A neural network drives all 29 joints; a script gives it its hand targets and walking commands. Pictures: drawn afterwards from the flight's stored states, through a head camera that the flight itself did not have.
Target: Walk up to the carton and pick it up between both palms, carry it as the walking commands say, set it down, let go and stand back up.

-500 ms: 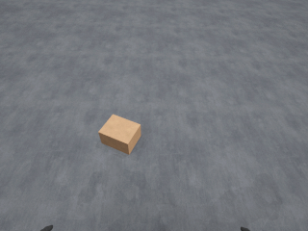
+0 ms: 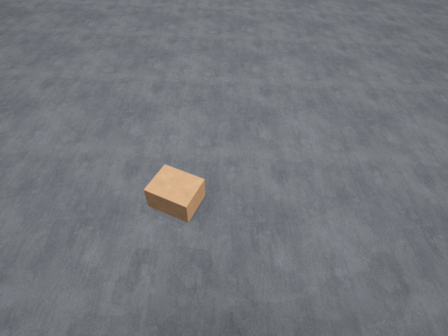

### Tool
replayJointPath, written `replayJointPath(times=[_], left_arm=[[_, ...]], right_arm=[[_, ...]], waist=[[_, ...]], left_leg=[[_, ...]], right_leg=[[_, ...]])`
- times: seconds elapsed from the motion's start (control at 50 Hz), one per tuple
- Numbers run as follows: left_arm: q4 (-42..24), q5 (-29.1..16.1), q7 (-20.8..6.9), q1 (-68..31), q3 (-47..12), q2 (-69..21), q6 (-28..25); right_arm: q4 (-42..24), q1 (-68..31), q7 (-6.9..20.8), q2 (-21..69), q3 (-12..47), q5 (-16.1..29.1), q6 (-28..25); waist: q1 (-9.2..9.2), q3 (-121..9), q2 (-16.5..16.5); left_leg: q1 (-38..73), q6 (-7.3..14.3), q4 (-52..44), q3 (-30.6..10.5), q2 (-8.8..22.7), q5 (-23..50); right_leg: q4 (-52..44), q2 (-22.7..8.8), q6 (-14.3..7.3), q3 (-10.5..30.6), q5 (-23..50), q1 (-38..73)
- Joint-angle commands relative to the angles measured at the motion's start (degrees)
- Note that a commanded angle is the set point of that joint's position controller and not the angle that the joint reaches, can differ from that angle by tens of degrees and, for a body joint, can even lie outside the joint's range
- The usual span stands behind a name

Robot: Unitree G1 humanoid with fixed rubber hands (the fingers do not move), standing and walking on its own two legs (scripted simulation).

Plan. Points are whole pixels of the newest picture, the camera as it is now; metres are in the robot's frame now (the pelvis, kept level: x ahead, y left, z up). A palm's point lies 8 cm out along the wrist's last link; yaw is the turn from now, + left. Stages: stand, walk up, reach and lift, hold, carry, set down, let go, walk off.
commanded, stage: stand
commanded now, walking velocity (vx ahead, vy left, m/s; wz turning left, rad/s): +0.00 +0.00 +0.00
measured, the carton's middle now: (176, 192) +0.92 +0.22 -0.70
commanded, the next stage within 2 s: walk up in 0.38 s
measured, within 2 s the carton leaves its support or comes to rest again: neither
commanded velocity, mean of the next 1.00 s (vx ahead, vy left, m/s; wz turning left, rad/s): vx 0.00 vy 0.00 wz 0.00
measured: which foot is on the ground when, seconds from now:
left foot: down 0.00-1.00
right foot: down 0.00-0.82, up 0.84-1.00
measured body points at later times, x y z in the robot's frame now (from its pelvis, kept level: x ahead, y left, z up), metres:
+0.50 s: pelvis +0.01 +0.00 +0.00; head +0.01 +0.00 +0.45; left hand +0.10 +0.30 -0.12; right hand +0.09 -0.28 -0.13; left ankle +0.04 +0.12 -0.74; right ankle +0.04 -0.12 -0.74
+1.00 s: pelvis +0.07 +0.05 -0.01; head +0.08 +0.06 +0.44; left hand +0.13 +0.39 -0.12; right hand +0.12 -0.26 -0.13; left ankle +0.06 +0.16 -0.74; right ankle +0.11 -0.08 -0.70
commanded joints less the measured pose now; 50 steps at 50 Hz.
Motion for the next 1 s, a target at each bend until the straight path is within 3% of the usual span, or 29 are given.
replayJointPath(times=[0.0, 0.06, 0.12, 0.3, 0.34, 0.4, 0.46, 0.48, 0.54, 0.56, 0.58, 0.6, 0.62, 0.64, 0.66, 0.68, 0.72, 0.76, 0.78, 0.8, 0.82, 0.84, 0.86, 0.88, 0.92, 0.96, 0.98], left_arm=[[-1.86, 0.65, -0.08, -1.41, 2.10, 10.33, -1.49], [-1.97, 0.68, 0.06, -1.09, 2.51, 10.79, -1.43], [-2.25, 0.69, 0.16, -1.95, 2.44, 11.57, -1.37], [-1.39, 0.66, 0.05, -0.99, 2.09, 11.02, -1.32], [-1.37, 0.65, 0.19, -1.15, 2.29, 10.32, -1.18], [-1.03, 0.70, 0.08, -0.82, 2.24, 10.79, -1.08], [-1.81, 0.81, 0.22, -2.09, 2.52, 10.83, -1.21], [-1.73, 0.68, -0.04, -1.54, 2.17, 9.96, -1.16], [-1.24, 0.51, 0.09, -1.27, 2.24, 11.01, -1.32], [-3.53, 1.29, -0.47, 3.22, 5.21, 16.56, -2.15], [-3.36, 1.79, -0.27, 8.07, 5.75, 16.94, -2.50], [-2.60, 2.05, -0.03, 10.43, 6.84, 19.36, -2.40], [-3.86, 2.30, 0.12, 9.94, 7.66, 21.29, -2.59], [-5.30, 2.39, 0.32, 6.67, 7.78, 21.99, -2.68], [-7.29, 2.30, 0.52, 3.60, 7.55, 20.84, -2.80], [-8.02, 2.16, 0.51, 1.79, 7.39, 20.47, -2.81], [-9.77, 2.81, -0.38, -2.32, 7.38, 20.95, -2.77], [-10.50, 2.72, -1.25, -4.59, 6.90, 18.91, -1.85], [-11.11, 2.56, -1.40, -2.53, 5.99, 14.65, -1.31], [-11.89, 1.38, -1.44, 2.39, 4.27, 8.61, -1.13], [-12.15, 1.40, -0.89, 3.47, 4.29, 11.19, -0.87], [-12.46, 1.90, -0.96, 3.94, 5.17, 13.98, -0.86], [-11.92, 1.61, -1.44, 2.85, 5.54, 16.94, -0.84], [-12.09, 0.65, -1.81, 3.72, 5.66, 16.66, -1.30], [-11.57, 0.64, -2.22, 4.72, 5.71, 15.68, -1.65], [-12.65, 0.92, -2.02, 2.33, 5.45, 13.95, -2.29], [-12.90, 0.91, -2.07, 2.64, 5.41, 14.10, -2.39]], right_arm=[[-1.69, -1.75, 0.25, -13.72, -2.08, -1.11, -1.26], [-1.34, -2.14, 0.29, -14.58, -2.10, -1.25, -1.40], [-1.09, -2.64, 0.57, -13.04, -1.73, -0.99, -1.35], [-1.26, -2.70, 0.30, -13.51, -1.91, -1.15, -1.52], [-1.13, -3.32, 0.26, -13.88, -2.08, -1.35, -1.39], [-0.57, -1.75, -0.01, -14.56, -2.15, -1.27, -1.27], [-1.16, -2.36, -0.07, -14.30, -1.99, -1.34, -1.39], [-1.01, -2.68, -0.08, -13.90, -1.84, -1.32, -1.36], [-1.09, -2.88, 0.12, -13.50, -2.01, -1.25, -0.93], [-4.08, 1.41, 1.80, -16.50, -4.01, -2.13, -0.74], [-5.72, -1.17, 2.45, -16.93, -3.60, -2.60, -0.46], [-6.84, -2.98, 2.81, -15.54, -3.35, -2.89, -0.32], [-7.62, -4.25, 3.07, -15.02, -3.65, -3.29, -0.13], [-7.62, -2.55, 3.30, -15.96, -4.30, -3.58, 0.16], [-7.74, -2.48, 3.70, -15.14, -4.66, -3.71, 0.21], [-7.51, -1.46, 4.25, -15.83, -5.19, -3.39, 0.46], [-7.42, 3.02, 5.14, -16.08, -5.29, -2.41, 0.42], [-3.91, 12.71, 4.81, -15.85, -6.06, -2.31, 0.19], [-2.09, 19.31, 4.18, -17.25, -6.51, -2.45, -0.37], [-3.79, 19.87, 3.43, -22.31, -7.87, -3.52, -0.66], [-7.16, 13.37, 2.93, -25.25, -7.81, -3.21, -0.78], [-9.19, 7.76, 2.15, -23.79, -7.83, -2.89, -0.87], [-9.05, 5.55, 1.99, -25.65, -8.10, -2.32, -1.25], [-9.66, 4.73, 2.07, -24.67, -7.71, -2.41, -1.79], [-10.15, 7.57, 2.50, -22.43, -6.78, -2.34, -1.67], [-10.12, 11.29, 2.43, -21.91, -6.78, -2.13, -1.76], [-10.88, 11.30, 2.63, -22.69, -6.79, -2.05, -1.75]], waist=[[0.36, -1.07, 1.57], [0.49, -2.88, -0.18], [0.41, -4.56, 1.38], [0.23, -3.29, 0.52], [0.62, -3.62, 2.19], [0.19, -2.94, 0.20], [0.20, -2.68, 1.91], [0.43, -3.86, 0.14], [0.49, -3.07, 1.20], [1.68, -9.70, 0.72], [3.51, -5.87, 0.89], [4.77, -2.66, -3.55], [4.96, 2.14, -8.92], [3.73, 6.19, -7.85], [2.22, 9.80, -5.01], [1.22, 10.77, -4.79], [-2.10, 10.19, -9.59], [-6.30, 6.97, -7.70], [-8.16, 3.38, 2.58], [-7.60, 2.68, 19.80], [-4.56, 5.64, 17.05], [-1.83, 8.41, 10.84], [-1.70, 8.47, 7.43], [-0.73, 8.60, 8.89], [-0.99, 4.68, 8.50], [-1.92, 4.65, 8.74], [-2.14, 3.56, 9.70]], left_leg=[[5.35, 2.00, -7.77, -6.17, 6.30, -2.68], [6.55, 2.03, -7.14, -5.79, 6.45, 0.37], [7.07, 1.92, -6.35, -5.11, 6.36, 1.52], [6.71, 2.17, -6.97, -5.74, 6.76, -0.42], [6.28, 2.06, -7.15, -5.51, 6.61, -0.47], [6.60, 2.12, -7.65, -6.15, 6.69, -0.35], [5.77, 1.87, -7.48, -5.64, 6.33, -2.07], [6.69, 2.12, -7.24, -5.99, 6.78, -1.91], [7.16, 1.97, -7.54, -5.78, 6.92, -0.03], [3.00, 4.72, -2.43, -7.00, 3.92, -20.68], [-7.21, 4.18, 1.35, -6.47, 2.70, -25.52], [-17.55, 2.83, 8.68, -2.70, -0.34, -25.44], [-22.26, 1.95, 20.67, 0.21, -0.14, -19.73], [-22.76, 1.23, 26.94, -2.07, 3.50, -17.94], [-20.90, 1.00, 26.51, -3.80, 4.71, -16.20], [-18.45, 0.61, 24.43, -3.44, 4.50, -16.10], [-6.17, 0.96, 16.90, -1.43, 5.13, -16.23], [10.67, 1.18, 6.69, 3.80, 1.78, -9.87], [19.91, 2.15, 0.71, 0.78, -0.79, -12.82], [24.86, 7.01, -11.98, -23.39, 12.08, -31.62], [15.67, 10.30, -17.11, -35.16, 16.22, -39.71], [9.74, 11.02, -16.14, -34.23, 16.08, -41.08], [5.57, 11.27, -15.65, -31.88, 16.17, -36.97], [4.30, 10.99, -15.33, -28.07, 14.47, -30.99], [8.33, 11.56, -11.08, -21.55, 12.31, -16.86], [9.04, 14.10, -7.21, -20.33, 13.61, -4.15], [9.72, 14.17, -6.69, -19.80, 13.34, -4.09]], right_leg=[[-6.71, -7.22, -1.61, 6.35, -2.82, 5.57], [-5.55, -7.30, -1.72, 5.49, 0.84, 6.66], [-5.81, -7.81, -1.65, 6.20, 0.95, 7.26], [-6.82, -7.72, -1.75, 6.33, -0.98, 6.32], [-6.24, -7.56, -1.71, 6.08, 0.15, 7.08], [-6.47, -7.50, -1.64, 5.87, -0.14, 7.01], [-6.73, -7.30, -1.29, 5.86, -1.52, 6.71], [-6.27, -7.26, -1.66, 5.79, -1.23, 6.66], [-6.76, -7.65, -1.80, 6.37, 0.36, 6.26], [-3.86, -6.01, -3.76, 3.72, -21.49, 13.24], [-5.27, -8.07, -5.65, 7.67, -28.44, 16.21], [-9.23, -12.47, -8.24, 14.96, -37.52, 19.92], [-14.68, -20.57, -11.50, 22.97, -42.39, 16.92], [-16.02, -23.83, -13.81, 25.33, -41.39, 11.74], [-15.70, -23.73, -13.84, 22.51, -36.56, 6.89], [-16.17, -22.46, -13.02, 19.59, -33.52, 4.15], [-14.42, -18.64, -10.99, 11.83, -25.31, -0.90], [-3.87, -13.01, -7.64, 4.15, -24.73, -7.49], [11.91, -7.40, -5.56, -1.41, -22.69, -12.00], [32.59, 0.28, -1.61, -9.25, -21.70, -25.36], [37.46, -1.31, -1.28, -0.88, -19.87, -27.75], [38.62, -4.15, -1.87, 1.84, -16.01, -25.63], [38.01, -5.39, -1.78, 3.02, -13.87, -21.88], [33.75, -5.34, -1.51, 1.86, -13.13, -18.24], [25.02, -3.52, -0.63, -0.72, -17.61, -13.72], [19.19, -4.03, -0.67, -1.72, -17.85, -12.85], [16.51, -3.91, -0.86, -1.91, -16.04, -11.76]])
